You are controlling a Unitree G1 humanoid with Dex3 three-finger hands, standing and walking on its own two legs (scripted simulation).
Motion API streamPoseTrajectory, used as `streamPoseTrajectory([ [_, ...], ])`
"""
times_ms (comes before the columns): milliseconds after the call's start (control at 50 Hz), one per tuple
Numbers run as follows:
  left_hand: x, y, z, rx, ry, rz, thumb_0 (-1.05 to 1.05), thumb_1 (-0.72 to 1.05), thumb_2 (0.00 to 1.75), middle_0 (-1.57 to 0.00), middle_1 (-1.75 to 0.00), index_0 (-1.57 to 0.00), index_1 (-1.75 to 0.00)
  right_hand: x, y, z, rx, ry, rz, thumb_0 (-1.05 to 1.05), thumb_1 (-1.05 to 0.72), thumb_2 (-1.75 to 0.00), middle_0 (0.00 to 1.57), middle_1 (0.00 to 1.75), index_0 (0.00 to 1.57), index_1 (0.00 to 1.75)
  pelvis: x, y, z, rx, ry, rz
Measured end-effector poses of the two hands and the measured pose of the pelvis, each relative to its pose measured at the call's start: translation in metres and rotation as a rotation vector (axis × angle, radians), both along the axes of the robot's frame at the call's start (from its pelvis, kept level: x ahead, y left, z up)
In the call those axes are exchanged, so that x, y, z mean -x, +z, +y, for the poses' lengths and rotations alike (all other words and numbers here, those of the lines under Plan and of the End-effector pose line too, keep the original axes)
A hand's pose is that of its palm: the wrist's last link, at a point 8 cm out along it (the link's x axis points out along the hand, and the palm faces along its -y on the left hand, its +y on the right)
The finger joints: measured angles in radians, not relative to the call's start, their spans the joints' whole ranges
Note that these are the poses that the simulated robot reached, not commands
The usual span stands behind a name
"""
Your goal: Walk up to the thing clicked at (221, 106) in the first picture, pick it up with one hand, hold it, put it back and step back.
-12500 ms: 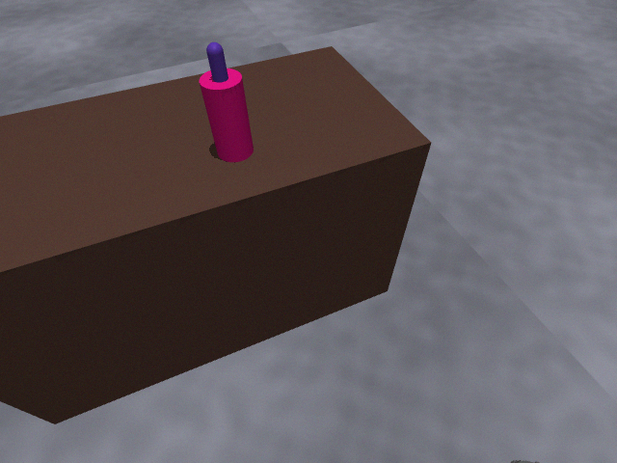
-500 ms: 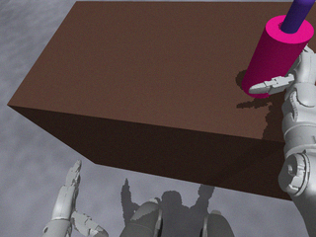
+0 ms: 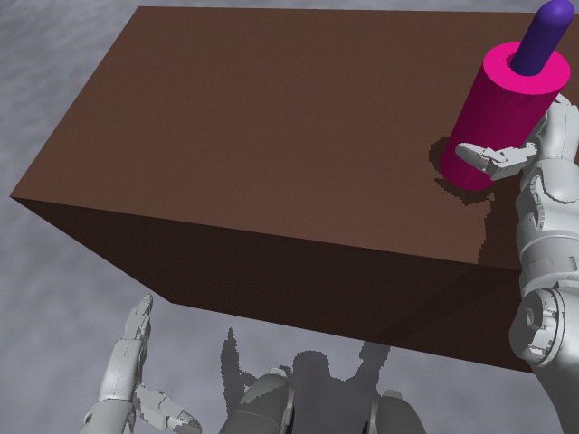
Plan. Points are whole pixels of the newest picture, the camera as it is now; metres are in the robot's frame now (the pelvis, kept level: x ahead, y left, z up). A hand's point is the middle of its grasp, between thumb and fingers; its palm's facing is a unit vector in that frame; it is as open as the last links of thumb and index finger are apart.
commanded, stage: settle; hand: right
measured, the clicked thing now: (503, 105) +0.51 -0.16 +0.12
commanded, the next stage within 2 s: lift in 0.70 s
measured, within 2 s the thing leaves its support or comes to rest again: leaves its support in 0.32 s
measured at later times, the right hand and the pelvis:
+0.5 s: hand (499, 133) +0.49 -0.17 +0.10, palm faces +0.09 +1.00 -0.02, open 11.5 cm; pelvis +0.01 +0.01 +0.02, yaw -1 degrees
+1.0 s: hand (514, 121) +0.48 -0.17 +0.13, palm faces +0.08 +1.00 -0.01, open 11.6 cm; pelvis +0.00 +0.01 +0.03, yaw +0 degrees
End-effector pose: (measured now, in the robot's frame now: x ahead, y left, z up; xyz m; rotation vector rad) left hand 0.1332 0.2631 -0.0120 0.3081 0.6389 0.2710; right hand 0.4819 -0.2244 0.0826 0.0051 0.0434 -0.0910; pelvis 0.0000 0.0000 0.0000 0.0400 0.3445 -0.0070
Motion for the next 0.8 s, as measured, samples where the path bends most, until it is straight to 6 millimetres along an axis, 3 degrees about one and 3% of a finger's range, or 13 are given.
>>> streamPoseTrajectory([
  [460, -0.017, 0.009, 0.003, 0.014, -0.011, -0.019, -0.01, -0.52, 0.05, -0.06, -0.05, -0.06, -0.04, 0.017, 0.016, 0.003, 0.024, 0.001, 0.078, 0.00, 0.59, -1.09, 0.61, 0.99, 0.64, 1.00, -0.007, 0.020, 0.006, 0.011, -0.001, -0.070],
  [800, -0.012, 0.013, 0.006, 0.018, 0.000, -0.022, -0.01, -0.52, 0.04, -0.05, -0.05, -0.05, -0.04, 0.028, 0.036, 0.003, 0.005, -0.014, 0.068, 0.00, 0.60, -1.11, 0.58, 1.04, 0.61, 1.06, -0.002, 0.030, 0.007, 0.018, 0.001, -0.119],
])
